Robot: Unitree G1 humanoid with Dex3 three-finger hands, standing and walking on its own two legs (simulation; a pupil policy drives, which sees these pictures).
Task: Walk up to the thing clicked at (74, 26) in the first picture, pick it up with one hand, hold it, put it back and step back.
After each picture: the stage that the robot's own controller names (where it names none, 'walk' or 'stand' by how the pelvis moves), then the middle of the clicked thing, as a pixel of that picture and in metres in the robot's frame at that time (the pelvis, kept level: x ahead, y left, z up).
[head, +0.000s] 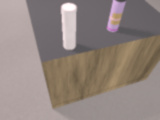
stand; (69, 28) +0.70 +0.08 -0.03
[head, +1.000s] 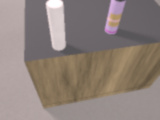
rise first; (57, 27) +0.64 +0.15 +0.00
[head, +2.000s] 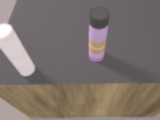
rise first; (16, 53) +0.45 +0.29 -0.01
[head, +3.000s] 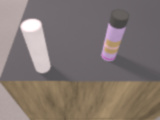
stand; (38, 49) +0.49 +0.19 +0.00
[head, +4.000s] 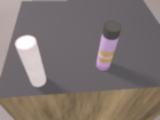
stand; (33, 64) +0.44 +0.20 -0.02
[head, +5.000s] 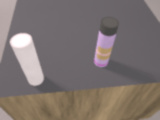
stand; (29, 62) +0.44 +0.22 -0.02
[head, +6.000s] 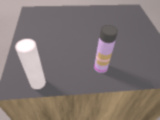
stand; (32, 66) +0.45 +0.21 -0.03
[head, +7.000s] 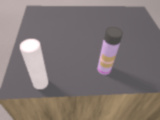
stand; (36, 66) +0.44 +0.20 -0.03
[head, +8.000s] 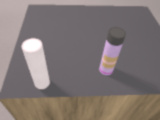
stand; (37, 66) +0.44 +0.19 -0.03
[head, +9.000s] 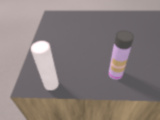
rise first; (46, 68) +0.44 +0.19 -0.03
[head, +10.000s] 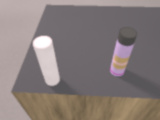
go down; (48, 63) +0.45 +0.19 -0.02
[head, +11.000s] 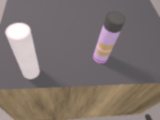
go down; (25, 55) +0.45 +0.18 -0.01
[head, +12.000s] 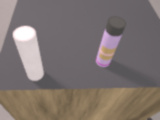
go down; (31, 57) +0.46 +0.18 -0.01
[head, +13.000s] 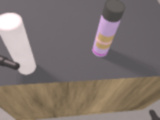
close in; (19, 48) +0.46 +0.20 +0.03
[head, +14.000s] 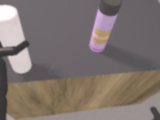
lift; (14, 44) +0.46 +0.20 +0.04
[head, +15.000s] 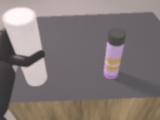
lift; (30, 53) +0.34 +0.16 +0.20
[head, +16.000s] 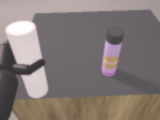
hold; (30, 64) +0.33 +0.16 +0.15
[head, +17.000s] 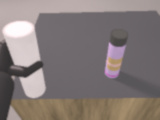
hold; (28, 65) +0.32 +0.17 +0.16
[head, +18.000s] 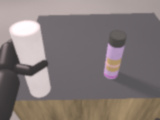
crouch; (34, 64) +0.33 +0.15 +0.16
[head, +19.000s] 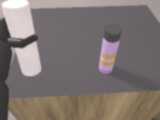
crouch; (24, 42) +0.42 +0.19 +0.15
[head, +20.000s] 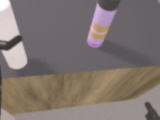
lower; (8, 38) +0.48 +0.20 +0.04
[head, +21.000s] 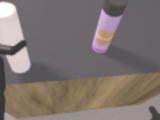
lower; (13, 43) +0.46 +0.20 +0.04
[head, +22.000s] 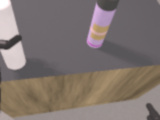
lower; (8, 38) +0.48 +0.20 +0.05
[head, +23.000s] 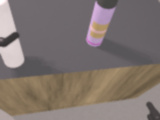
lower; (5, 36) +0.48 +0.21 +0.05
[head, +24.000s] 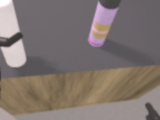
loosen; (8, 35) +0.48 +0.20 +0.05
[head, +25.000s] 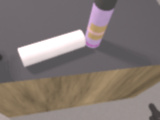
withdraw; (53, 47) +0.50 +0.05 -0.05
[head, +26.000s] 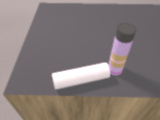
sink last; (81, 75) +0.45 +0.03 -0.08
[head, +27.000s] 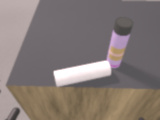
stand; (82, 73) +0.46 +0.03 -0.09
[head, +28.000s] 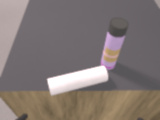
stand; (78, 80) +0.41 +0.03 -0.08
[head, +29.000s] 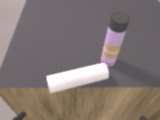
stand; (77, 77) +0.41 +0.03 -0.07
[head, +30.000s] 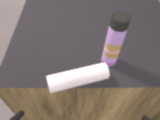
stand; (78, 77) +0.41 +0.03 -0.06
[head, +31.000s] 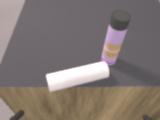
stand; (77, 76) +0.42 +0.03 -0.06
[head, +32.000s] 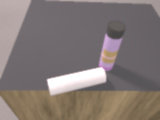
stand; (77, 80) +0.42 +0.03 -0.09
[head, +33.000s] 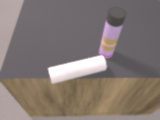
walk; (77, 69) +0.45 +0.02 -0.10
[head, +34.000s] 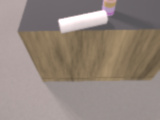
walk; (82, 21) +0.72 +0.03 -0.09
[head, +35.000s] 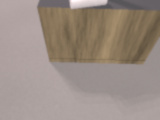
stand; (88, 1) +1.03 -0.01 -0.09
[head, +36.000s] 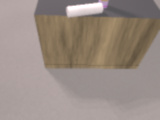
stand; (84, 10) +1.02 +0.00 -0.12
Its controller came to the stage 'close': yes
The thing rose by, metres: 0.22
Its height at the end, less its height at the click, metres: -0.09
